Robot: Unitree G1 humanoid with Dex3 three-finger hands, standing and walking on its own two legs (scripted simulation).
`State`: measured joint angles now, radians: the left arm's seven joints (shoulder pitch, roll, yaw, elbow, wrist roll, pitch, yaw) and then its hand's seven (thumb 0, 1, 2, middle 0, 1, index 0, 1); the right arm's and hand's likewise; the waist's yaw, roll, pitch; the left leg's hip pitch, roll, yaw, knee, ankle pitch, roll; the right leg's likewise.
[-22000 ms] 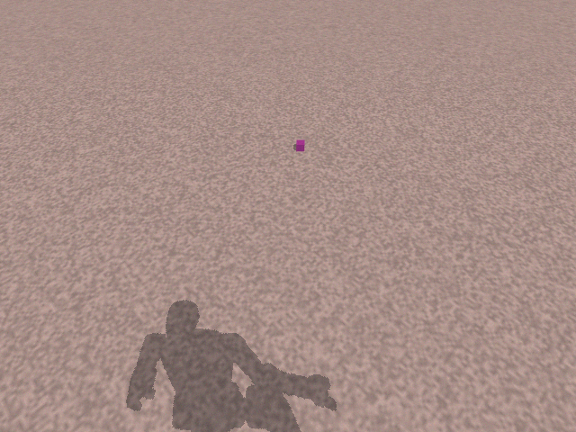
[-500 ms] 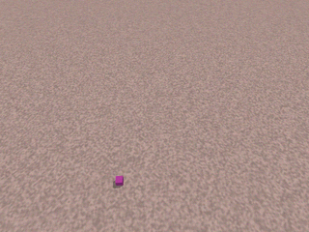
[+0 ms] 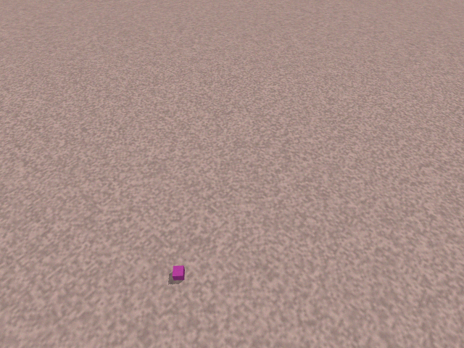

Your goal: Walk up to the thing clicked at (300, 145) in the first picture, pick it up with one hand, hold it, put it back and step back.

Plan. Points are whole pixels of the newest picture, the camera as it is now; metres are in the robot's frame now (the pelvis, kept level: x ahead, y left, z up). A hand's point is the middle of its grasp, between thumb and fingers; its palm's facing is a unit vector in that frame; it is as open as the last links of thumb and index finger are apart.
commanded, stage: stand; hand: left
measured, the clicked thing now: (178, 272) +0.57 +0.23 -0.76
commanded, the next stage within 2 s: walk up in 0.88 s
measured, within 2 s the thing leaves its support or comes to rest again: neither
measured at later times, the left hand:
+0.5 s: hand out of the picture +0.07 +0.26 -0.16, palm faces -0.04 -0.94 -0.34, open 7.3 cm
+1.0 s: hand out of the picture +0.08 +0.26 -0.16, palm faces -0.01 -0.93 -0.37, open 7.3 cm
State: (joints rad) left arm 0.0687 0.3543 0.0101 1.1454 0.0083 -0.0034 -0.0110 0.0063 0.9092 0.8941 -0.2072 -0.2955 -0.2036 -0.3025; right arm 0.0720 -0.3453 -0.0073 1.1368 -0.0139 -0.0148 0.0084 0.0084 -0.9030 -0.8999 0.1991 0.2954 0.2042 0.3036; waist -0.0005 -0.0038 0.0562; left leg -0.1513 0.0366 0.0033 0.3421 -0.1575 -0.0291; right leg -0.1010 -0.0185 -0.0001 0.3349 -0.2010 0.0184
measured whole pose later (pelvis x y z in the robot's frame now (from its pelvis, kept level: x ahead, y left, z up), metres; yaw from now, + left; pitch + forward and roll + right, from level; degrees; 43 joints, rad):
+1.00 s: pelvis -0.01 +0.00 -0.01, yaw +0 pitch -1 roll +0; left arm 0.07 0.37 0.03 1.06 -0.01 0.01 0.01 0.01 0.91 0.89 -0.21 -0.30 -0.20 -0.30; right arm 0.04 -0.36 -0.02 1.10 0.01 0.02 0.01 0.01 -0.90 -0.90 0.20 0.30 0.20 0.30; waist 0.00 0.00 0.12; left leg -0.22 0.04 0.00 0.43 -0.18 -0.02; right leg -0.18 -0.02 0.00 0.43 -0.24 0.02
